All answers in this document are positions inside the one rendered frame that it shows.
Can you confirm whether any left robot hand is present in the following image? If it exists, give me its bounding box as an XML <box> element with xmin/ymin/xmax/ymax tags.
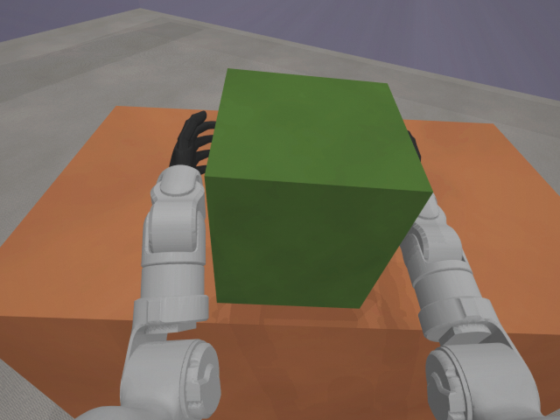
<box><xmin>169</xmin><ymin>110</ymin><xmax>216</xmax><ymax>175</ymax></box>

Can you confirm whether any carton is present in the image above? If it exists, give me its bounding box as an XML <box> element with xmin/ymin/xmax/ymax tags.
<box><xmin>205</xmin><ymin>68</ymin><xmax>433</xmax><ymax>309</ymax></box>

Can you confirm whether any right robot forearm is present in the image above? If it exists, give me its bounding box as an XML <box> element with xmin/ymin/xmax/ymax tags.
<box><xmin>400</xmin><ymin>193</ymin><xmax>541</xmax><ymax>411</ymax></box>

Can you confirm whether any right robot hand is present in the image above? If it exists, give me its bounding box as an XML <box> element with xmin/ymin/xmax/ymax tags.
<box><xmin>408</xmin><ymin>131</ymin><xmax>421</xmax><ymax>162</ymax></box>

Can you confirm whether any pedestal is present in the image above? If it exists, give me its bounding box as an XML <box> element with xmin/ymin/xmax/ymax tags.
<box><xmin>0</xmin><ymin>106</ymin><xmax>560</xmax><ymax>420</ymax></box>

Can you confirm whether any left robot upper arm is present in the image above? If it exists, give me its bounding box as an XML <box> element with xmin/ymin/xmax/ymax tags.
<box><xmin>74</xmin><ymin>339</ymin><xmax>221</xmax><ymax>420</ymax></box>

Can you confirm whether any right robot upper arm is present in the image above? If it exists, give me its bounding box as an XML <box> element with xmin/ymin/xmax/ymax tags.
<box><xmin>425</xmin><ymin>343</ymin><xmax>560</xmax><ymax>420</ymax></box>

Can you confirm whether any left robot forearm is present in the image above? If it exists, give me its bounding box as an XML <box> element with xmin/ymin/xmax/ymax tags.
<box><xmin>120</xmin><ymin>164</ymin><xmax>209</xmax><ymax>401</ymax></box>

